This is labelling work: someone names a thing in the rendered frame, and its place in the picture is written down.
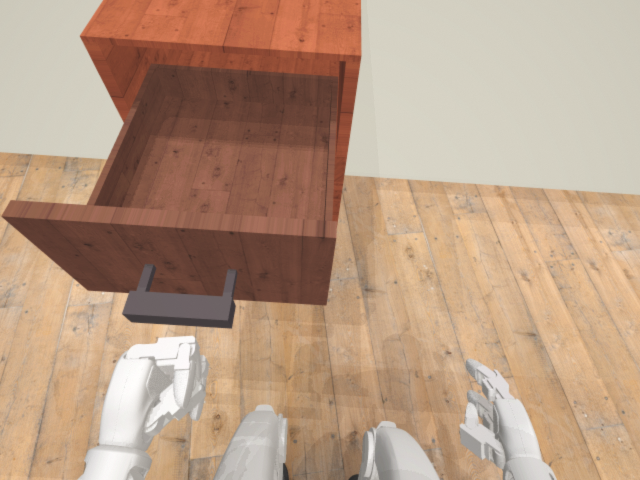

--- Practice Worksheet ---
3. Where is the robot thigh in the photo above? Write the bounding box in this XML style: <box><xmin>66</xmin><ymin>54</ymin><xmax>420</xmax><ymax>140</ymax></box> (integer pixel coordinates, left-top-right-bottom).
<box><xmin>213</xmin><ymin>411</ymin><xmax>288</xmax><ymax>480</ymax></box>
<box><xmin>361</xmin><ymin>426</ymin><xmax>440</xmax><ymax>480</ymax></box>

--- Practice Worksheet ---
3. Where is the left robot hand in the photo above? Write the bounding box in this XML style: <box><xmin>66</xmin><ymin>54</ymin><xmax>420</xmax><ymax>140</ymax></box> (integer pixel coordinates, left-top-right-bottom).
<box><xmin>98</xmin><ymin>336</ymin><xmax>209</xmax><ymax>452</ymax></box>

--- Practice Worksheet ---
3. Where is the handle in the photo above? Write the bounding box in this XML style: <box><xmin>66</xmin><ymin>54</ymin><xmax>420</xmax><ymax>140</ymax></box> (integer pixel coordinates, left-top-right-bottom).
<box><xmin>122</xmin><ymin>264</ymin><xmax>238</xmax><ymax>329</ymax></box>

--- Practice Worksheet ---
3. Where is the right robot forearm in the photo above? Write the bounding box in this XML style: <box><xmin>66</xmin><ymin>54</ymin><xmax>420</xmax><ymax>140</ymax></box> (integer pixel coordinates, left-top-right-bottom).
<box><xmin>503</xmin><ymin>457</ymin><xmax>557</xmax><ymax>480</ymax></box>

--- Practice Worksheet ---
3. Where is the right robot hand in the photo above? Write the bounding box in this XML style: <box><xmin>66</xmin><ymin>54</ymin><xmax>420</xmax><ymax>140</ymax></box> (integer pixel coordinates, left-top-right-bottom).
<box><xmin>460</xmin><ymin>358</ymin><xmax>542</xmax><ymax>471</ymax></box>

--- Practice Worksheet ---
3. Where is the left robot forearm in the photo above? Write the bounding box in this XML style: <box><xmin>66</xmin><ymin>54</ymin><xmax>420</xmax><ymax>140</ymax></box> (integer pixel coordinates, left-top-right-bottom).
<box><xmin>77</xmin><ymin>445</ymin><xmax>152</xmax><ymax>480</ymax></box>

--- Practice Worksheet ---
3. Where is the robot right thigh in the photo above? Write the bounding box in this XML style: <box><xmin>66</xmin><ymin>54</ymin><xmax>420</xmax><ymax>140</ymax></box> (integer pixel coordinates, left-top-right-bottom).
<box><xmin>361</xmin><ymin>426</ymin><xmax>440</xmax><ymax>480</ymax></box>

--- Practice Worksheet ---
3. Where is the drawer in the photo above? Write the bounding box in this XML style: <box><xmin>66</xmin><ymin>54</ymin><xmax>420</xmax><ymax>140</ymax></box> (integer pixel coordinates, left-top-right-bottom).
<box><xmin>1</xmin><ymin>64</ymin><xmax>338</xmax><ymax>306</ymax></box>

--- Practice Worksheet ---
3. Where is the robot left thigh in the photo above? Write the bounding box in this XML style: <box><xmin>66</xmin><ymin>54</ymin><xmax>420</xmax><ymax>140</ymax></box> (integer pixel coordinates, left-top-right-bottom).
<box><xmin>213</xmin><ymin>411</ymin><xmax>288</xmax><ymax>480</ymax></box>

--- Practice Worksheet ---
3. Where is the cabinet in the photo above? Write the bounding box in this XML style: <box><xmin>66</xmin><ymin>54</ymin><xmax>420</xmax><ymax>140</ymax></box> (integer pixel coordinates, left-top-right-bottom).
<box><xmin>80</xmin><ymin>0</ymin><xmax>361</xmax><ymax>224</ymax></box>

